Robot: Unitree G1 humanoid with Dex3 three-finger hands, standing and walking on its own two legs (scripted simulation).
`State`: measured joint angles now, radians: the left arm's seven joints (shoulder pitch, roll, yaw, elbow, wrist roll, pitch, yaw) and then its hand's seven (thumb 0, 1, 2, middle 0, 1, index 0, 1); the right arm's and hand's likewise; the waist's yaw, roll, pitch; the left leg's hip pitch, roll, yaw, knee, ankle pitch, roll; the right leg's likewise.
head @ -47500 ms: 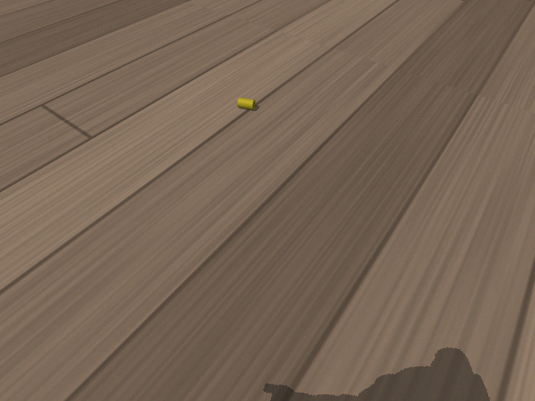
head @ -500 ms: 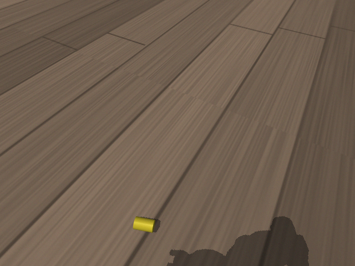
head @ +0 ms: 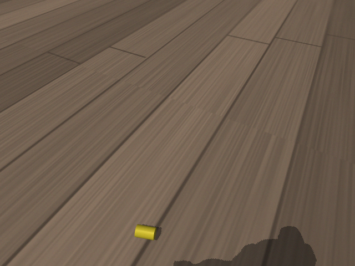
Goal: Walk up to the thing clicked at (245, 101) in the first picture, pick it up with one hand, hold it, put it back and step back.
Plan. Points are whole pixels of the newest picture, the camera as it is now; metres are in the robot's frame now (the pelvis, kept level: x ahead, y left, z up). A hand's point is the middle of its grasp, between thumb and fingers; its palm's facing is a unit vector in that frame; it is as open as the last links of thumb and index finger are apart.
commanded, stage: stand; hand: left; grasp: from above
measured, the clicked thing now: (145, 232) +0.43 +0.20 -0.75
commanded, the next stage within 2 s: step back in 1.60 s
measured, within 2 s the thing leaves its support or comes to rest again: neither
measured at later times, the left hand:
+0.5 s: hand out of the picture +0.06 +0.23 -0.16, palm faces +0.02 -0.94 -0.33, open 7.4 cm
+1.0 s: hand out of the picture +0.09 +0.23 -0.15, palm faces +0.01 -0.94 -0.33, open 7.4 cm
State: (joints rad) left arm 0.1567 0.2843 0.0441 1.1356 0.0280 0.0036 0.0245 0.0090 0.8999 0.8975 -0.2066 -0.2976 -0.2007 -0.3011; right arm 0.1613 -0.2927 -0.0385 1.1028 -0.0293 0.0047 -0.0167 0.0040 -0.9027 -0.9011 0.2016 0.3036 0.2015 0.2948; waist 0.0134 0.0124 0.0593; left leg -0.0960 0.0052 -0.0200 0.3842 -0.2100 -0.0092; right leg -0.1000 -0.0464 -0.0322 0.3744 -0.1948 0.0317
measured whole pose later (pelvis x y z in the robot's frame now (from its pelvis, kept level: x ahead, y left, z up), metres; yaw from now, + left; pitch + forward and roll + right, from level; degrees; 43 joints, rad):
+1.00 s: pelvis +0.01 -0.01 +0.00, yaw -1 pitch -3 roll +0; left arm 0.10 0.31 0.03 1.16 0.01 -0.01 0.00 0.01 0.90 0.90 -0.21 -0.30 -0.20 -0.30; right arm 0.12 -0.33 -0.01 1.14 -0.02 -0.01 -0.01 0.00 -0.90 -0.90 0.20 0.30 0.20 0.29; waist 0.00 0.01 0.05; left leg -0.08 0.03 -0.01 0.32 -0.19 -0.03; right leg -0.10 -0.02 -0.03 0.33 -0.19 0.01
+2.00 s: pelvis -0.04 +0.03 -0.02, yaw -2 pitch -1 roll -1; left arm 0.00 0.42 0.07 0.91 0.00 0.06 0.04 0.01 0.90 0.90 -0.21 -0.30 -0.20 -0.30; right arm 0.14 -0.36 -0.05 0.96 -0.03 0.04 0.00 0.00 -0.90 -0.90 0.20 0.30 0.20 0.29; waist -0.03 -0.06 0.20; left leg -0.28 -0.02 -0.01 0.63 -0.34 0.04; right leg -0.48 0.10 0.18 1.06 -0.55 -0.03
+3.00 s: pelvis -0.30 +0.02 -0.03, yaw -8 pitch -3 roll -1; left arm 0.20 0.40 0.10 0.85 0.02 0.05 -0.01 0.01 0.90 0.90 -0.21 -0.30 -0.20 -0.30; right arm 0.10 -0.40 -0.04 0.79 -0.03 0.03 0.00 0.00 -0.90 -0.90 0.21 0.30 0.21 0.30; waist 0.02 0.01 0.18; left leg -0.43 0.08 0.00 0.67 -0.19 -0.02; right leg -0.21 0.03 0.06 0.65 -0.40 0.00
